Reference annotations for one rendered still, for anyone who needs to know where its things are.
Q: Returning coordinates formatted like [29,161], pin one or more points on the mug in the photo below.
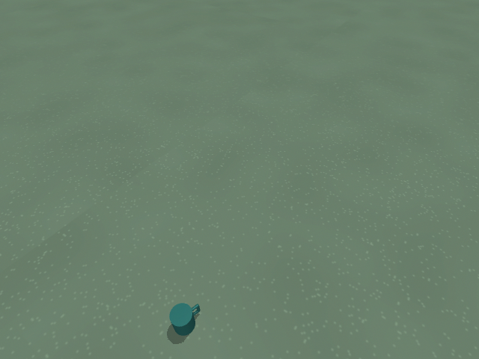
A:
[182,318]

